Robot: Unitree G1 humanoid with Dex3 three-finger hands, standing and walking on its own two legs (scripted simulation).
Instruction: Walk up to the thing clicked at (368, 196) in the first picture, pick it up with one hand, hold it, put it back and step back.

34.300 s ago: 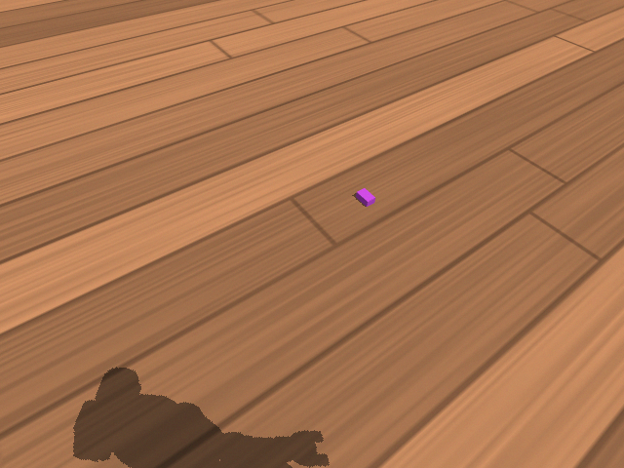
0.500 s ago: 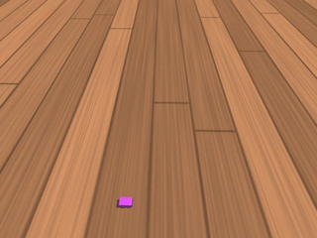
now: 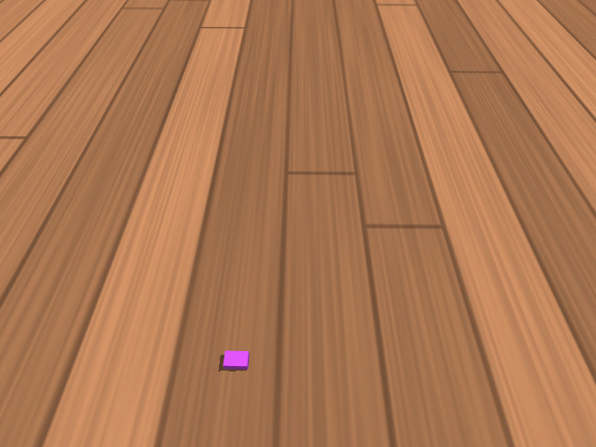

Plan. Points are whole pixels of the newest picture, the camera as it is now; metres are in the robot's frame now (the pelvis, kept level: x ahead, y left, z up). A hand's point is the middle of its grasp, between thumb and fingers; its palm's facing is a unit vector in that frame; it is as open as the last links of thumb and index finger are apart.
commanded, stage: step back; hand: left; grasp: from above
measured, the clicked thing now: (236, 360) +0.47 +0.21 -0.76
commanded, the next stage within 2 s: none
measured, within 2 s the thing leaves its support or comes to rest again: neither
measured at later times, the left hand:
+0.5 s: hand out of the picture +0.04 +0.33 -0.18, palm faces -0.09 -0.93 -0.36, open 7.4 cm
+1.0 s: hand out of the picture -0.08 +0.33 -0.16, palm faces -0.04 -0.92 -0.39, open 7.4 cm
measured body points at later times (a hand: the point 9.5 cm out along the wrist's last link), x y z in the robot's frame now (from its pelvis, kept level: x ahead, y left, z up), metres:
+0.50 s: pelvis -0.08 +0.07 -0.01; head +0.00 +0.09 +0.43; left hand +0.04 +0.38 -0.15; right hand -0.01 -0.24 -0.12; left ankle -0.04 +0.15 -0.74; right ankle -0.13 -0.07 -0.68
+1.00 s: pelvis -0.22 +0.08 -0.02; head -0.16 +0.08 +0.42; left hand -0.08 +0.38 -0.13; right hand -0.14 -0.25 -0.14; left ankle -0.23 +0.18 -0.75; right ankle -0.16 -0.06 -0.74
